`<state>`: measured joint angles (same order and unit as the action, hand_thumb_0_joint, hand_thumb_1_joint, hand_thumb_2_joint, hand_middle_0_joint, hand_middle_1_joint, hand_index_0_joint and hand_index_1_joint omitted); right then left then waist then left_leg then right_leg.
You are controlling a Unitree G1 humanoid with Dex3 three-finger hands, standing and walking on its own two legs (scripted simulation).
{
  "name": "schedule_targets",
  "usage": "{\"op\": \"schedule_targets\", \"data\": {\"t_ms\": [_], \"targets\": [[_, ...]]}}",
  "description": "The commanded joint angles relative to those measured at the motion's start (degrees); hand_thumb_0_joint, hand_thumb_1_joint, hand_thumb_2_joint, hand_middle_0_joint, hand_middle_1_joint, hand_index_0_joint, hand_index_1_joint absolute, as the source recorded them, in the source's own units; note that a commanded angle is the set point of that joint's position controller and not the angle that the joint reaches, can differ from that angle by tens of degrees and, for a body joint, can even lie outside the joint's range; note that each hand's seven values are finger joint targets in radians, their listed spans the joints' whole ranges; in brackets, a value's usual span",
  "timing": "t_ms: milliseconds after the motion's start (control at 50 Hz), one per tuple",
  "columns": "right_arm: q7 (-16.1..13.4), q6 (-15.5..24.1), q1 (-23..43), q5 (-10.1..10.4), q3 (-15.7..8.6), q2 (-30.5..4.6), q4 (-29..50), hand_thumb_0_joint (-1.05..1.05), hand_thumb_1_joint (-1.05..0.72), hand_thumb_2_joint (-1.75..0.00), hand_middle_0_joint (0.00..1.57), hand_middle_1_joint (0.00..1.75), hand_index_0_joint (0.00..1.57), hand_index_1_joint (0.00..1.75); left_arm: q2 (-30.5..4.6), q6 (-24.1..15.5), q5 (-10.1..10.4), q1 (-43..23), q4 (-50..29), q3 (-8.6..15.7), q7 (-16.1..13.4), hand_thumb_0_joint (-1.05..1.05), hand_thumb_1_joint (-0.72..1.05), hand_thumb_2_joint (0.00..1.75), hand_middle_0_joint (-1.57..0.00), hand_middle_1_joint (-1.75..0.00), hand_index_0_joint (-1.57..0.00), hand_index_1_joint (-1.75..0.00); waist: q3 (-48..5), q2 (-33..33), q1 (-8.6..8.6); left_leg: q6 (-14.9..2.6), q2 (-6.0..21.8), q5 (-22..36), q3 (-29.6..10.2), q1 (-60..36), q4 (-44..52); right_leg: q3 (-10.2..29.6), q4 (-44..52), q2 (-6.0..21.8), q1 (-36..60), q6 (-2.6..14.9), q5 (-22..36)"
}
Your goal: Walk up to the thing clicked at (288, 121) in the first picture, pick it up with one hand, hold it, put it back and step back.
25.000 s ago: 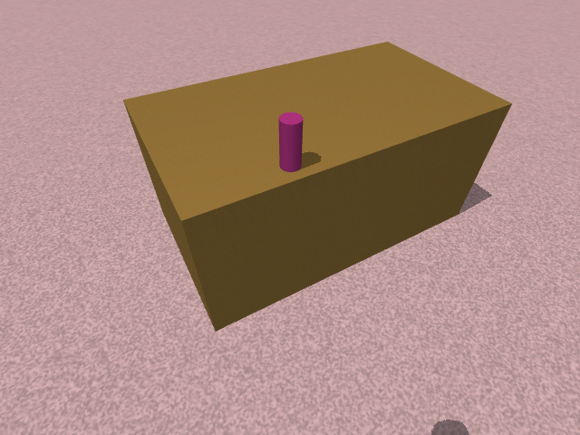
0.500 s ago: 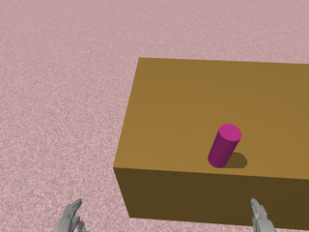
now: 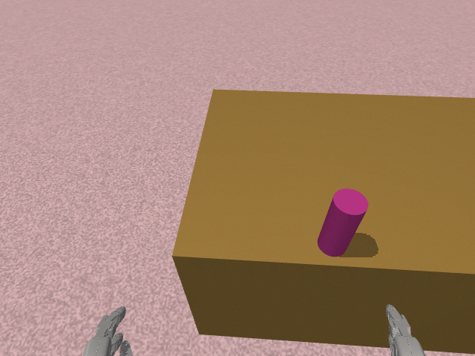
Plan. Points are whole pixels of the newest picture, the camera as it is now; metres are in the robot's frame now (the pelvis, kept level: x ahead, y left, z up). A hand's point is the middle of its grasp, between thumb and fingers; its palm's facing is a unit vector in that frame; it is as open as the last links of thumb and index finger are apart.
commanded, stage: home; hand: right
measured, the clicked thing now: (340, 224) +0.42 -0.19 -0.04
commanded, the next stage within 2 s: stand in 0.90 s
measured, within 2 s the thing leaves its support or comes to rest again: neither
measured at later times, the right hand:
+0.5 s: hand out of the picture +0.17 -0.18 -0.05, palm faces +0.13 +0.95 -0.28, open 17.3 cm
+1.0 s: hand out of the picture +0.08 -0.25 -0.12, palm faces +0.00 +0.94 -0.35, open 17.1 cm
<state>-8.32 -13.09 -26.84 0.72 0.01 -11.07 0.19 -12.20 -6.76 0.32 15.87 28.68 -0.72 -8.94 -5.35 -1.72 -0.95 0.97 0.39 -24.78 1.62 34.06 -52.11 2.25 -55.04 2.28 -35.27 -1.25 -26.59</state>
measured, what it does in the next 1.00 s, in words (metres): stands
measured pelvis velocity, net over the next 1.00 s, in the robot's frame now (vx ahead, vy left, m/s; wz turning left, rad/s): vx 0.01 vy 0.00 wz -0.01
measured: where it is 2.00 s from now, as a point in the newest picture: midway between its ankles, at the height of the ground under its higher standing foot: outside the picture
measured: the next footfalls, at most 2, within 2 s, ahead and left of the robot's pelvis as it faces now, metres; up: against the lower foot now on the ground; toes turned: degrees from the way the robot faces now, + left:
none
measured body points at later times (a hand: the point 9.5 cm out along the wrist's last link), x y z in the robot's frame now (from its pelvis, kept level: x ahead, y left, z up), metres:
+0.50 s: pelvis +0.00 +0.00 +0.00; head +0.02 +0.00 +0.45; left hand +0.16 +0.25 -0.07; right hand +0.16 -0.23 -0.03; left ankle +0.02 +0.13 -0.69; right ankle +0.01 -0.13 -0.69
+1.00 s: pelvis +0.01 +0.00 +0.03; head +0.02 -0.01 +0.48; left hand +0.09 +0.30 -0.08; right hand +0.08 -0.30 -0.10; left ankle +0.02 +0.13 -0.69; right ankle +0.01 -0.13 -0.69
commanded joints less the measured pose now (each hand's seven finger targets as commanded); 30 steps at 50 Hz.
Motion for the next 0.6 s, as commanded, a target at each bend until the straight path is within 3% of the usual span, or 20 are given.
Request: {"op": "schedule_targets", "data": {"t_ms": [0,80,100,140,220,280,520,540,560,580], "targets": [[-0.83,2.86,1.76,-0.55,-3.04,-5.9,10.97,0.0,0.54,-0.06,0.05,0.05,0.05,0.05,-6.89,-3.45,0.13,-3.85,-8.97,2.76,-0.76,0.0,0.9,0.9,-0.2,-0.3,-0.2,-0.3,-5.94,0.2,-0.1,-1.0,-1.55,8.21,2.02,-3.63,8.12,-1.86,9.91,-1.3,3.67,1.1,9.55],[-0.69,2.58,1.28,-0.48,-2.42,-5.18,10.82,0.0,0.53,-0.06,0.05,0.06,0.05,0.06,-7.06,-3.63,0.15,-3.74,-8.8,2.75,-0.76,0.0,0.9,0.9,-0.2,-0.3,-0.2,-0.3,-5.39,0.57,-0.55,-0.92,-1.57,9.06,2.25,-3.47,8.06,-1.8,10.16,-1.3,4.0,1.23,10.37],[-0.74,2.74,1.35,-0.51,-3.18,-6.05,11.24,0.0,0.54,-0.06,0.05,0.05,0.05,0.05,-7.15,-3.61,0.11,-3.71,-8.65,2.81,-0.64,0.0,0.9,0.9,-0.2,-0.3,-0.2,-0.3,-5.57,-0.68,-0.07,-1.05,-1.5,8.89,2.1,-3.46,7.85,-1.81,10.16,-1.31,4.02,1.1,10.24],[-0.55,2.73,2.06,-0.43,-2.46,-5.43,10.9,0.0,0.53,-0.07,0.05,0.06,0.05,0.06,-7.14,-3.55,0.07,-4.06,-8.95,2.75,-0.75,0.0,0.9,0.9,-0.2,-0.3,-0.2,-0.3,-4.62,-0.01,-0.48,-1.08,-1.62,7.34,2.24,-2.59,8.15,-1.72,10.26,-1.23,3.52,1.19,8.78],[-0.63,2.75,1.15,-0.45,-3.24,-5.98,10.4,0.0,0.53,-0.07,0.05,0.06,0.05,0.06,-6.89,-3.65,0.01,-4.18,-9.13,2.59,-0.7,0.0,0.9,0.9,-0.2,-0.3,-0.2,-0.3,-4.3,0.7,0.25,-1.05,-1.57,5.15,2.02,-2.57,8.65,-1.91,10.23,-1.38,2.5,1.3,6.45],[-0.56,2.73,1.35,-0.36,-2.64,-5.48,11.55,0.0,0.55,-0.05,0.05,0.05,0.05,0.05,-7.07,-3.79,0.08,-3.65,-8.93,2.71,-0.69,0.0,0.9,0.9,-0.2,-0.3,-0.2,-0.3,-6.77,0.51,-0.36,-1.02,-1.53,7.57,1.95,-3.18,7.95,-1.88,9.64,-1.36,3.87,1.42,8.61],[-0.53,2.34,0.81,-0.44,-3.1,-6.17,11.41,0.0,0.52,-0.07,0.05,0.06,0.05,0.06,-6.87,-3.81,0.06,-3.67,-9.02,2.67,-1.16,0.0,0.9,0.9,-0.2,-0.3,-0.2,-0.3,-6.01,1.12,-0.38,-0.71,-1.28,7.34,1.49,-3.15,8.79,-2.57,8.7,-1.75,2.68,1.54,8.16],[2.88,8.66,9.21,-7.27,-5.58,-17.51,-8.69,0.0,0.49,-0.09,0.06,0.06,0.06,0.06,-17.52,-0.47,-7.13,-6.37,4.38,4.28,2.26,0.0,0.9,0.9,-0.2,-0.3,-0.2,-0.3,0.72,7.16,1.95,-4.71,3.45,6.9,-4.93,-11.71,9.89,1.31,10.73,0.5,4.55,5.34,12.72],[4.28,11.28,7.29,-6.99,-5.89,-16.93,-15.33,0.0,0.47,-0.1,0.06,0.07,0.06,0.07,-17.16,0.61,-7.26,-5.7,5.15,5.36,4.24,0.0,0.9,0.9,-0.2,-0.3,-0.2,-0.3,-3.0,7.1,1.65,-6.59,5.15,8.64,-7.23,-13.05,10.55,-0.01,9.3,0.02,6.07,5.96,11.89],[5.12,12.95,7.5,-6.8,-5.7,-17.73,-17.22,0.0,0.45,-0.11,0.06,0.07,0.06,0.07,-16.18,1.48,-6.68,-5.73,5.48,5.44,5.08,0.0,0.9,0.9,-0.2,-0.3,-0.2,-0.3,-1.08,7.69,0.9,-7.22,5.44,8.61,-8.6,-10.45,12.2,-0.5,8.92,-0.42,6.16,6.05,9.93]]}}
